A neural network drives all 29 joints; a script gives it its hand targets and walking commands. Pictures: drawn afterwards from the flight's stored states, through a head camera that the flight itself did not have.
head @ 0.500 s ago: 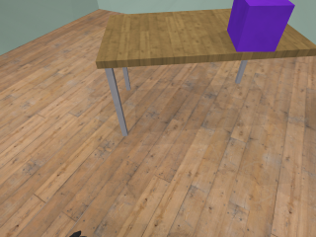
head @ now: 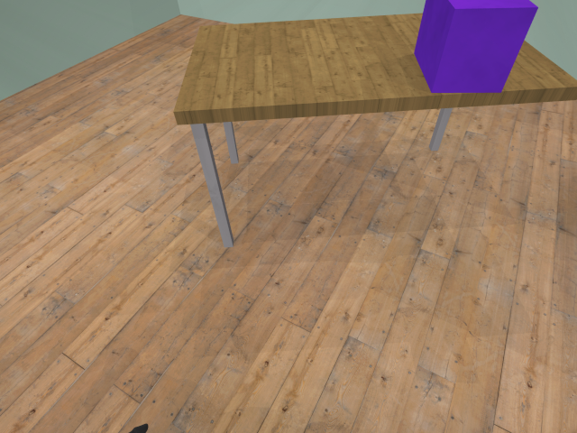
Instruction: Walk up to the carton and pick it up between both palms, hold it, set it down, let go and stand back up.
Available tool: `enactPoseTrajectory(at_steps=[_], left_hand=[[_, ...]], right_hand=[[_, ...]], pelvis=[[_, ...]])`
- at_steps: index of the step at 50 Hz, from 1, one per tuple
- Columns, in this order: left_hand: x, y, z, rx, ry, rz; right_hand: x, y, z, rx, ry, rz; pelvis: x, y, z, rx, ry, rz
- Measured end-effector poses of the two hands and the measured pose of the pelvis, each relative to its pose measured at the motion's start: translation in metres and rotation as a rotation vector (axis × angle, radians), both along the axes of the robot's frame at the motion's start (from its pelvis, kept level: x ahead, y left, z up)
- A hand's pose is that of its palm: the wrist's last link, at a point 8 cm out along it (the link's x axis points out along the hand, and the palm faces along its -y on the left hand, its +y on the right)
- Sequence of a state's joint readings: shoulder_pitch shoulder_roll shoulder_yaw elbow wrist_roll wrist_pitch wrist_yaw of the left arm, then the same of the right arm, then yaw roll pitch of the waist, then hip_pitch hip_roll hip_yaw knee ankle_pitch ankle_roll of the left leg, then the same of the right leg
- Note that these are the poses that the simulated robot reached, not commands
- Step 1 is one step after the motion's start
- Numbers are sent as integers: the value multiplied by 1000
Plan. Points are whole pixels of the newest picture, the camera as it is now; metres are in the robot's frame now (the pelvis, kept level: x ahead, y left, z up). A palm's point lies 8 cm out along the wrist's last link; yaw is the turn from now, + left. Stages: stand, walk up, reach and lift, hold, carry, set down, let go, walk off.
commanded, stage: stand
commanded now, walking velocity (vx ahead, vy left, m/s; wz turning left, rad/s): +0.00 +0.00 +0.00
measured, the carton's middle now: (465, 34) +1.18 -0.49 +0.05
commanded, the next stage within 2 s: none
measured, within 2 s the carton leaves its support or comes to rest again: neither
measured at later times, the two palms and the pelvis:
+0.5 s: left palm out of the picture +0.10 +0.27 -0.10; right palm out of the picture +0.08 -0.27 -0.12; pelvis +0.00 +0.00 +0.00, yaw +0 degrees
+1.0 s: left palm out of the picture +0.10 +0.27 -0.10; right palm out of the picture +0.08 -0.27 -0.11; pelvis +0.00 +0.00 +0.01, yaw +0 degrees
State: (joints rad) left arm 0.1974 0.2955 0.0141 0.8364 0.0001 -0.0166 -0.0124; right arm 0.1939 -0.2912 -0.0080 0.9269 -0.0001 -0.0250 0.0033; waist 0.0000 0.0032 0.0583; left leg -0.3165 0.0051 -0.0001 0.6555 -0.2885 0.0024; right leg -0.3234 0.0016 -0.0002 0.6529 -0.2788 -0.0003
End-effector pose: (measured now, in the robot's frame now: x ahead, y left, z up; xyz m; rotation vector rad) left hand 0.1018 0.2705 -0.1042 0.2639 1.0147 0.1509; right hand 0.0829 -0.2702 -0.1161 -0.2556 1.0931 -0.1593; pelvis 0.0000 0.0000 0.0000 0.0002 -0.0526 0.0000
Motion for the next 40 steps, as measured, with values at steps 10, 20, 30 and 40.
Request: enactPoseTrajectory(at_steps=[10,20,30,40], left_hand=[[-2,0,0,0,7,1],[-2,0,0,-1,9,2],[-4,0,2,1,12,3],[-2,1,4,0,13,3]], right_hand=[[-2,0,0,2,8,0],[-2,0,0,2,9,-1],[-4,-1,2,5,12,-1],[-2,0,4,4,13,-1]], pelvis=[[0,0,1,0,3,0],[0,0,1,0,4,0],[-2,-1,3,1,10,0],[0,0,5,0,19,0]])
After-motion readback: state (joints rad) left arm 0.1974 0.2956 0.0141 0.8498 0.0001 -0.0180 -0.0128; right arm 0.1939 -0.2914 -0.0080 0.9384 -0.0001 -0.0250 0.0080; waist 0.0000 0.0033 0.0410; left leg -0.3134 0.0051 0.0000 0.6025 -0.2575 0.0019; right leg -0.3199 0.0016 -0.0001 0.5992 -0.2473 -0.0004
